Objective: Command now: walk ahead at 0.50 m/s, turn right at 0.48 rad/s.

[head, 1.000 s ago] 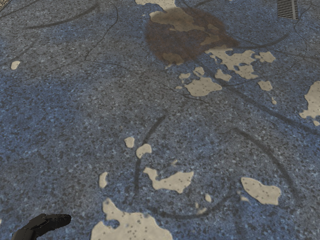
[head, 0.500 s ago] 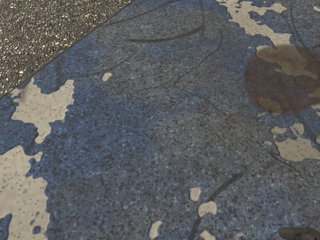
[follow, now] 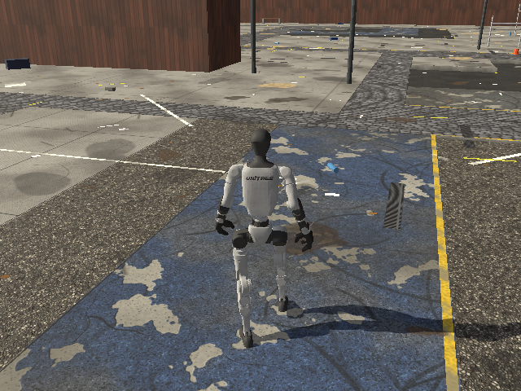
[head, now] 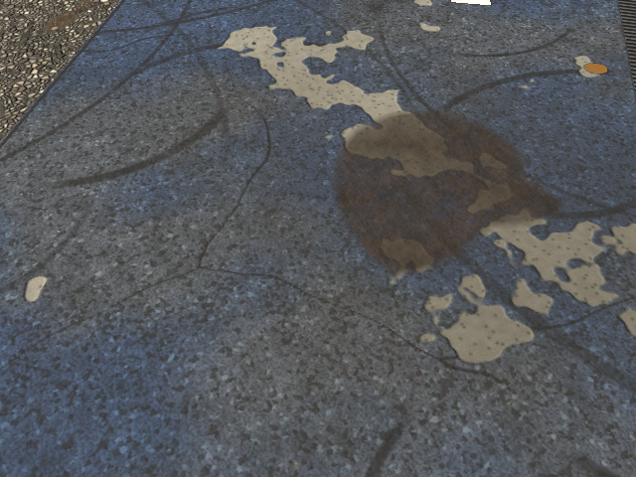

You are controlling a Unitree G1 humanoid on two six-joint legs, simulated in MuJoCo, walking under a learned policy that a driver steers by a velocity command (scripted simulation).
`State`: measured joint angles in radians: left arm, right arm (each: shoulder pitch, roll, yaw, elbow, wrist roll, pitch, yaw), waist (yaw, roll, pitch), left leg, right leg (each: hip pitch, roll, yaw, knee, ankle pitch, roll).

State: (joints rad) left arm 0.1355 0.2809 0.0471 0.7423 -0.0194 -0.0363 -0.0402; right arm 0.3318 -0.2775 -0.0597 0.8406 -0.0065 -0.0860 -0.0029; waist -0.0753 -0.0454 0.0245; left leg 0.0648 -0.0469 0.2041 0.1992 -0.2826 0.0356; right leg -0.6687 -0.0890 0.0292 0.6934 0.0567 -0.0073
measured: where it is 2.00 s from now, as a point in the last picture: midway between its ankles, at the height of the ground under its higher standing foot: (380, 394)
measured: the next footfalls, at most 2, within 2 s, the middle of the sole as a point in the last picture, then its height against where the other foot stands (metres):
right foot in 0.14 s outside the picture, level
left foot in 0.60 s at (296, 443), level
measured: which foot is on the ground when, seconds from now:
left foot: down 0.00-0.12, up 0.14-0.58, down 0.60-1.00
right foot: up 0.00-0.12, down 0.14-0.60, up 0.62-1.00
